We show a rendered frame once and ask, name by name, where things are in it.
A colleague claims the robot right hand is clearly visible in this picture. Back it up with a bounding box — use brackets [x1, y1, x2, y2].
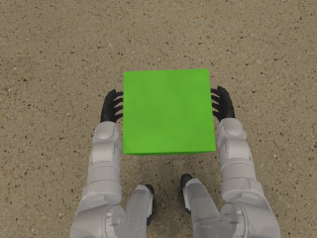
[210, 85, 236, 122]

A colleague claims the robot right forearm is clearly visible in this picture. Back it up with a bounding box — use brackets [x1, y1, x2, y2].
[216, 117, 280, 233]

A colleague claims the robot right foot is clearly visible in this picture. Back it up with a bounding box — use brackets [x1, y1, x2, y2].
[180, 174, 192, 214]

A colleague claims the carton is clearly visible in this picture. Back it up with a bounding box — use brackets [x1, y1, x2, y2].
[123, 68, 216, 156]

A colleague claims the robot left upper arm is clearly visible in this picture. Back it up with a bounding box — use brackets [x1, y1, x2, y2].
[70, 203, 130, 238]

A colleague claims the left robot thigh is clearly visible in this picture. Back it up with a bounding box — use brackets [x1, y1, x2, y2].
[124, 189, 154, 238]

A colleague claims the robot right upper arm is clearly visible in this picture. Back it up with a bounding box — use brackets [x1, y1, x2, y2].
[217, 200, 280, 238]

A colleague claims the robot left hand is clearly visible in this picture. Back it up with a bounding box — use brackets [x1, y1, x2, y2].
[100, 89, 124, 123]

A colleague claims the robot left forearm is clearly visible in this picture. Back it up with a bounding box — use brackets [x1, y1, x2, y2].
[69, 121, 122, 238]

